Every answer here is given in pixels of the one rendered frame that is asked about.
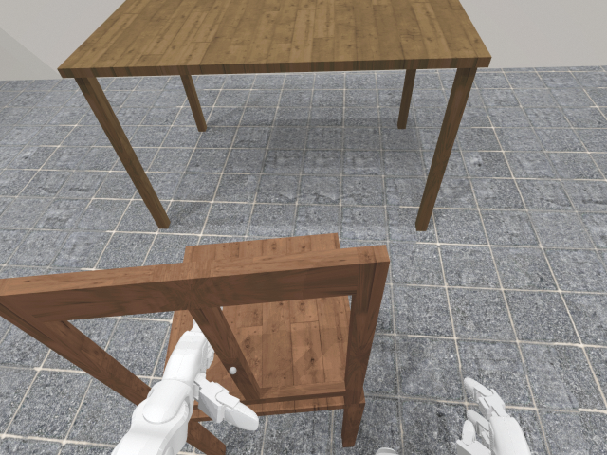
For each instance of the robot left forearm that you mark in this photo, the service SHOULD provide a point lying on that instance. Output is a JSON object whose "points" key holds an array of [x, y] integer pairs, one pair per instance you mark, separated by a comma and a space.
{"points": [[160, 422]]}

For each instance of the left robot hand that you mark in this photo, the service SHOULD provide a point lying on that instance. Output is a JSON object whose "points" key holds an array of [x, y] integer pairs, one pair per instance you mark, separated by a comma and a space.
{"points": [[192, 355]]}

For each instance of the chair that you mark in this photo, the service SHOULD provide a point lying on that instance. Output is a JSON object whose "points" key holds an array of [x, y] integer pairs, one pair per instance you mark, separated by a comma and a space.
{"points": [[286, 324]]}

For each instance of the table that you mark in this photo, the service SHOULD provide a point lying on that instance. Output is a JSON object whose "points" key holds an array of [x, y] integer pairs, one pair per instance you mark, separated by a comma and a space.
{"points": [[204, 37]]}

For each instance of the right robot hand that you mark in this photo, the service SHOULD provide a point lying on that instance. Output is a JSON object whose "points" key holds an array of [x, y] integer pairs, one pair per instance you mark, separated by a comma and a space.
{"points": [[501, 435]]}

